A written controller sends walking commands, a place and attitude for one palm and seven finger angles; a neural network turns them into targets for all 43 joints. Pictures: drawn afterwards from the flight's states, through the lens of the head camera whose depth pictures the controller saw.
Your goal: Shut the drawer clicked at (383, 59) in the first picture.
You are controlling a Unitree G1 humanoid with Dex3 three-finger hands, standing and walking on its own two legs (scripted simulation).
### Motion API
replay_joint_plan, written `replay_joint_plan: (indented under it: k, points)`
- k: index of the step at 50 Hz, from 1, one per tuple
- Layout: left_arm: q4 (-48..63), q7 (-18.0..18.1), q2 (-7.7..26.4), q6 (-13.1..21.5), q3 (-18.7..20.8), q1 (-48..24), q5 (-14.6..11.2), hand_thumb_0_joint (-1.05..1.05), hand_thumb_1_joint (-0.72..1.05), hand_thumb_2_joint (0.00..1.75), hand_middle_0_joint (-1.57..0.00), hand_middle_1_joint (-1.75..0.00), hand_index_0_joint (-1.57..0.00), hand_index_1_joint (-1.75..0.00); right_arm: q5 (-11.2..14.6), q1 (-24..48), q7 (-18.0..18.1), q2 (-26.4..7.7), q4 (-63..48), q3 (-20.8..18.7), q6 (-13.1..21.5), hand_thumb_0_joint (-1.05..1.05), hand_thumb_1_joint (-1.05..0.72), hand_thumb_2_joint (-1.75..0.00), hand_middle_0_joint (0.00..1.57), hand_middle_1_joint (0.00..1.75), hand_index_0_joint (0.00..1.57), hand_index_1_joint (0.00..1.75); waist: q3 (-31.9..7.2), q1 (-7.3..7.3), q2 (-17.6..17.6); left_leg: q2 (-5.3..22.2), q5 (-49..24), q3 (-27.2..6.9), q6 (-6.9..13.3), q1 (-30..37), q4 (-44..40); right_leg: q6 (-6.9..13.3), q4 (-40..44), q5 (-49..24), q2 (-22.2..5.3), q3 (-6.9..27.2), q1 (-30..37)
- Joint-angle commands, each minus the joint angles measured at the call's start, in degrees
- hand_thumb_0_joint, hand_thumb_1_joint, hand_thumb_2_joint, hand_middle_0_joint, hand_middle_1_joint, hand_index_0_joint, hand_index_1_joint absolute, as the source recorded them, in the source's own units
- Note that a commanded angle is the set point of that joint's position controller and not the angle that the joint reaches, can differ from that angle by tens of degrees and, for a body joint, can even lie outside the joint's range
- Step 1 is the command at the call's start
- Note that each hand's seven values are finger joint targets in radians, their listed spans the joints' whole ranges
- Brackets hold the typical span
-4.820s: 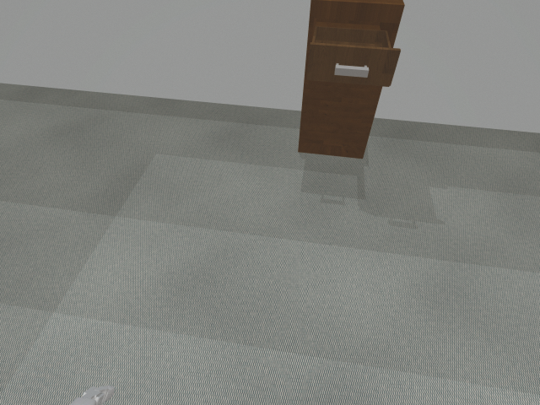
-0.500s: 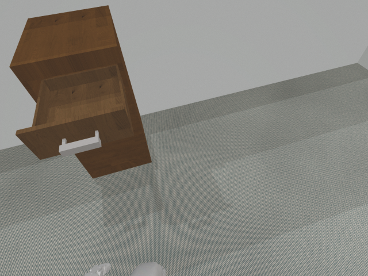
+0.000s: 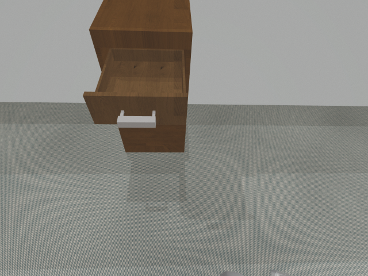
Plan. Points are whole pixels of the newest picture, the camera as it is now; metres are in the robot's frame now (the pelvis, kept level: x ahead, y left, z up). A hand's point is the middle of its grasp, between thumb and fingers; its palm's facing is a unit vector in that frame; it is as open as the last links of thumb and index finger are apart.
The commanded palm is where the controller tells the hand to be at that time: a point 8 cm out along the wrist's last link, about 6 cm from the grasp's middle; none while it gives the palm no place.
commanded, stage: take the last steps up to it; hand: left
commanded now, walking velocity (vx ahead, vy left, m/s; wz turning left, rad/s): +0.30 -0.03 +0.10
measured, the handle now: (137, 117) +0.60 +0.21 -0.10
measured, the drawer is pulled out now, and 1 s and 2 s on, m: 0.28 0.28 0.28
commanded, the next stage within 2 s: come to a stop and stand still in 1.02 s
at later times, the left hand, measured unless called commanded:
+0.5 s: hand out of the picture -0.02 +0.13 -0.16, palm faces +0.17 -0.97 -0.16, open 7.4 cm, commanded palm none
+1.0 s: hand (110, 204) +0.31 +0.24 -0.16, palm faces +0.05 -0.98 -0.19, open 7.4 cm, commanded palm none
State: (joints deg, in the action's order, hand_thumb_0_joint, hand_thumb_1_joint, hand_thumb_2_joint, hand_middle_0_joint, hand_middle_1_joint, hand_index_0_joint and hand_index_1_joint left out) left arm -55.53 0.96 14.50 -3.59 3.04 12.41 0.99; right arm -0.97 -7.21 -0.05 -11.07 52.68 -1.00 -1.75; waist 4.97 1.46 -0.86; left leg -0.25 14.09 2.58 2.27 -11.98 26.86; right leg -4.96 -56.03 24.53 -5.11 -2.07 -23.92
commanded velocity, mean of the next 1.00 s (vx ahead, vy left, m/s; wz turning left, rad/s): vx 0.27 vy -0.04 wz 0.00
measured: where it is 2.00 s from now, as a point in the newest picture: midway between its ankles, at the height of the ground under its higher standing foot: (169, 262)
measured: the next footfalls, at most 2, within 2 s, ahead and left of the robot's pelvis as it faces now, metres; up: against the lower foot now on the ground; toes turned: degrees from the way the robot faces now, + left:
right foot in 0.16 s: +0.04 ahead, -0.13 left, +0.00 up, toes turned -3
left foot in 0.62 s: +0.19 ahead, +0.14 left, +0.00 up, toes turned +13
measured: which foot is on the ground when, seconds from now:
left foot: down 0.00-0.16, up 0.18-0.60, down 0.62-1.00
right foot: up 0.00-0.14, down 0.16-0.62, up 0.64-1.00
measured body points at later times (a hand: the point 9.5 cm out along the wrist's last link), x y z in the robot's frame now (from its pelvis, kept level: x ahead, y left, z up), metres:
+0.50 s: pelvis +0.07 -0.01 +0.00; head +0.08 -0.01 +0.45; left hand -0.03 +0.18 -0.15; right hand +0.10 -0.25 -0.15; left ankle +0.12 +0.13 -0.69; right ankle +0.00 -0.13 -0.74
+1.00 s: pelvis +0.22 +0.05 +0.00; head +0.23 +0.05 +0.45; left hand +0.31 +0.29 -0.15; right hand +0.20 -0.16 -0.15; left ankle +0.15 +0.13 -0.74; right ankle +0.32 -0.09 -0.69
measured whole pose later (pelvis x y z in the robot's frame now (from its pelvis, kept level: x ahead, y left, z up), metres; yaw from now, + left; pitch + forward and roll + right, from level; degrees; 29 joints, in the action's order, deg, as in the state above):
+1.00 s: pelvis +0.22 +0.05 +0.00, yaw +2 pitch -2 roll +1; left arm -58.7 -0.4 11.1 -0.1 3.3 8.4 1.7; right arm -1.5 -21.1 0.9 -6.5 63.2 -1.6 3.3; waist 2.1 -1.4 -1.7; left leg 0.0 16.5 10.9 1.9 -0.2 18.2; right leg -1.0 -49.0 10.9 -6.4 -3.6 -30.9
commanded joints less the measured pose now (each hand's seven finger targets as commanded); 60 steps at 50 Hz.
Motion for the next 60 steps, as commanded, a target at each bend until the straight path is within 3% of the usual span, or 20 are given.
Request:
replay_joint_plan:
  k: [1, 4, 6, 8, 9, 15, 25, 27, 29, 30, 31, 32, 35, 41, 52, 55, 56, 57, 58, 60]
  points:
    - [3.9, 0.1, 1.9, 1.7, 0.3, 0.1, -0.2, 0.00, 0.90, 0.90, -0.20, -0.30, -0.20, -0.30, -0.5, -4.3, 0.9, -11.1, -1.1, -3.5, 1.0, 0.00, -0.90, -0.90, 0.20, 0.30, 0.20, 0.30, -6.6, -2.90, 9.3, 14.5, -17.8, -13.1, 8.1, 5.2, -8.6, 0.7, 8.3, 1.3, 1.2, -0.7, 1.5]
    - [2.9, -0.5, 1.4, 3.0, 0.0, 2.7, 0.1, 0.00, 0.90, 0.90, -0.20, -0.30, -0.20, -0.30, -0.6, -4.4, 0.8, -10.5, -0.2, -3.6, 1.2, 0.00, -0.90, -0.90, 0.20, 0.30, 0.20, 0.30, -6.6, -1.81, 9.2, 13.4, -1.2, -15.4, 7.2, 1.5, -8.3, 1.8, 19.6, -0.4, 3.0, -1.9, 8.6]
    - [0.4, -0.6, 2.0, 4.2, 0.2, 8.2, 0.6, 0.00, 0.90, 0.90, -0.20, -0.30, -0.20, -0.30, -0.1, -4.0, 0.6, -8.1, 0.6, -3.3, 1.4, 0.00, -0.90, -0.90, 0.20, 0.30, 0.20, 0.30, -5.9, 1.08, 2.5, 8.7, 11.0, -12.0, 3.4, -8.5, -1.5, 2.3, 32.8, -7.4, 2.3, -1.5, 21.7]
    - [-0.2, 0.2, 9.8, 4.9, 1.7, 13.8, 1.0, 0.00, 0.90, 0.90, -0.20, -0.30, -0.20, -0.30, 0.2, -1.3, 0.0, -3.4, -2.4, -2.2, 1.6, 0.00, -0.90, -0.90, 0.20, 0.30, 0.20, 0.30, -0.1, 4.43, -19.3, -0.8, 20.8, -1.7, -1.6, -26.6, 23.8, 10.8, 49.2, 12.5, -19.0, 27.4, 23.3]
    - [0.0, 0.5, 9.1, 4.8, 1.3, 13.2, 0.6, 0.00, 0.90, 0.90, -0.20, -0.30, -0.20, -0.30, -0.5, 0.2, -0.4, -6.0, -2.7, -3.0, 1.2, 0.00, -0.90, -0.90, 0.20, 0.30, 0.20, 0.30, 3.1, 3.59, -11.4, 1.8, 17.2, -4.6, -1.4, -27.1, 29.2, 12.9, 52.1, 18.7, -20.6, 27.4, 17.8]
    - [-1.0, 0.3, 1.1, 7.2, -0.1, 9.0, 0.1, 0.00, 0.90, 0.90, -0.20, -0.30, -0.20, -0.30, -0.7, -7.5, -1.4, -3.0, 4.1, -3.6, 1.2, 0.00, -0.90, -0.90, 0.20, 0.30, 0.20, 0.30, 3.7, -1.68, -5.7, 4.9, -1.5, -2.0, -2.9, -22.2, 35.0, 9.9, 48.9, -4.1, -9.9, 6.2, 13.8]
    - [-7.0, 0.3, 1.6, 7.7, 0.3, 16.2, 0.8, 0.00, 0.90, 0.90, -0.20, -0.30, -0.20, -0.30, -0.1, 0.2, -1.8, -0.5, 2.1, -2.6, 3.0, 0.00, -0.90, -0.90, 0.20, 0.30, 0.20, 0.30, 3.2, 1.02, -7.4, 5.5, 1.6, 2.7, -1.9, -17.8, 14.7, 13.3, 45.4, -15.0, -11.5, 3.9, 18.3]
    - [-7.7, 0.2, 1.9, 7.3, 0.5, 15.9, 0.7, 0.00, 0.90, 0.90, -0.20, -0.30, -0.20, -0.30, -0.1, -2.2, -1.6, -0.6, 3.0, -2.5, 3.8, 0.00, -0.90, -0.90, 0.20, 0.30, 0.20, 0.30, 1.9, 0.07, -7.0, 3.9, 1.7, 4.5, -1.2, -11.2, 9.2, 12.6, 41.7, -17.2, -10.5, 2.8, 17.5]
    - [-7.9, 0.0, 1.2, 7.0, 0.5, 15.0, 0.3, 0.00, 0.90, 0.90, -0.20, -0.30, -0.20, -0.30, -0.4, -12.3, -0.8, -2.7, 6.4, -2.9, 4.8, 0.00, -0.90, -0.90, 0.20, 0.30, 0.20, 0.30, -2.8, -4.46, -2.0, 1.9, -1.7, 5.5, -0.4, 5.3, 1.6, 10.5, 28.4, -21.8, -6.5, -1.2, 12.1]
    - [-7.4, -0.3, -1.4, 6.9, 0.1, 16.2, -0.2, 0.00, 0.90, 0.90, -0.20, -0.30, -0.20, -0.30, -1.0, -20.1, 0.0, -7.7, 8.4, -4.0, 5.3, 0.00, -0.90, -0.90, 0.20, 0.30, 0.20, 0.30, -8.7, -7.13, 8.9, 11.0, 0.7, -6.7, 2.5, 17.9, -2.2, 8.0, 13.4, -15.3, -1.8, -4.4, 3.7]
    - [-5.8, -0.7, -4.0, 7.0, -0.6, 15.8, -0.6, 0.00, 0.90, 0.90, -0.20, -0.30, -0.20, -0.30, -0.9, -26.2, 0.7, -13.2, 9.6, -5.2, 5.4, 0.00, -0.90, -0.90, 0.20, 0.30, 0.20, 0.30, -12.2, -8.05, 20.6, 24.7, -0.4, -26.1, 7.3, 24.5, -10.3, 5.7, -2.8, 7.5, 4.2, -6.4, -8.6]
    - [-4.6, -0.5, -2.0, 6.8, -0.1, 12.2, -0.1, 0.00, 0.90, 0.90, -0.20, -0.30, -0.20, -0.30, -0.4, -26.4, 1.1, -13.3, 9.7, -5.0, 4.7, 0.00, -0.90, -0.90, 0.20, 0.30, 0.20, 0.30, -10.6, -8.29, 13.9, 26.9, 0.9, -28.3, 9.3, 21.9, -13.1, 7.1, -10.6, 8.2, 2.8, -0.3, -11.4]
    - [-5.6, -1.1, -2.9, 6.3, 0.3, 7.7, 0.2, 0.00, 0.90, 0.90, -0.20, -0.30, -0.20, -0.30, -0.3, -15.2, 1.6, -5.5, 7.4, -3.0, 5.6, 0.00, -0.90, -0.90, 0.20, 0.30, 0.20, 0.30, -1.1, -4.30, 4.4, 21.6, -6.4, -14.9, 7.6, 6.2, -14.9, 6.3, -14.7, -3.9, -2.6, 2.0, -10.5]
    - [-5.4, -1.5, -4.2, 4.0, 0.4, 8.7, 0.6, 0.00, 0.90, 0.90, -0.20, -0.30, -0.20, -0.30, 0.1, -14.2, 1.9, -2.7, 7.7, -2.2, 6.9, 0.00, -0.90, -0.90, 0.20, 0.30, 0.20, 0.30, -0.4, -0.54, 6.4, 16.5, -22.6, -1.8, 6.5, 5.3, -16.3, 3.8, -7.5, -12.4, -2.3, 0.7, -9.8]
    - [0.7, -1.4, -3.1, 4.5, 0.1, -6.1, 0.2, 0.00, 0.90, 0.90, -0.20, -0.30, -0.20, -0.30, -1.0, -18.7, 1.8, -4.5, 10.0, -2.9, 5.2, 0.00, -0.90, -0.90, 0.20, 0.30, 0.20, 0.30, 3.1, -3.88, 7.2, 17.6, -30.0, 0.3, 6.0, 9.4, -10.1, 5.8, 17.6, -11.1, 0.2, -3.8, -4.6]
    - [-2.4, -1.2, -1.4, 5.6, 0.6, 4.4, 0.4, 0.00, 0.90, 0.90, -0.20, -0.30, -0.20, -0.30, -0.4, -17.2, 1.6, -5.0, 10.2, -2.7, 5.0, 0.00, -0.90, -0.90, 0.20, 0.30, 0.20, 0.30, -3.0, 1.12, 3.4, 14.3, -33.0, 2.8, 3.5, 6.5, 2.2, 7.1, 26.3, -17.2, 4.0, -6.6, 12.3]
    - [-4.3, -0.8, 1.7, 6.5, 1.4, 10.3, 0.6, 0.00, 0.90, 0.90, -0.20, -0.30, -0.20, -0.30, 0.2, -17.4, 1.3, -3.6, 10.2, -2.5, 5.1, 0.00, -0.90, -0.90, 0.20, 0.30, 0.20, 0.30, -7.0, 3.47, -1.1, 11.2, -25.8, 4.6, 1.3, -0.4, 12.3, 8.6, 27.3, -25.0, 0.1, -1.6, 23.8]
    - [-5.4, -0.1, 6.5, 7.1, 2.6, 15.0, 0.7, 0.00, 0.90, 0.90, -0.20, -0.30, -0.20, -0.30, 0.8, -20.3, 1.2, -0.5, 9.6, -2.1, 5.2, 0.00, -0.90, -0.90, 0.20, 0.30, 0.20, 0.30, -14.0, 3.78, -12.1, 2.8, 1.6, 7.9, -1.7, -11.2, 27.7, 14.4, 29.2, -46.5, -14.3, 16.1, 34.9]
    - [-5.4, 0.0, 8.0, 7.0, 1.9, 15.5, -0.6, 0.00, 0.90, 0.90, -0.20, -0.30, -0.20, -0.30, 1.3, -20.6, 1.9, -0.8, 9.3, -1.7, 4.3, 0.00, -0.90, -0.90, 0.20, 0.30, 0.20, 0.30, -17.3, 2.67, -9.2, 1.6, 22.3, 1.8, -2.4, -9.1, 37.0, 19.5, 32.7, -61.7, -20.3, 19.6, 31.1]
    - [-3.7, 1.0, 4.8, 6.8, 0.8, 6.1, -0.2, 0.00, 0.90, 0.90, -0.20, -0.30, -0.20, -0.30, 1.2, -18.4, 2.1, 1.2, 10.0, -1.4, 3.1, 0.00, -0.90, -0.90, 0.20, 0.30, 0.20, 0.30, -11.8, 0.35, -5.6, 4.2, 19.4, -2.8, -2.9, -7.2, 37.3, 19.4, 33.4, -65.0, -18.0, 14.3, 20.0]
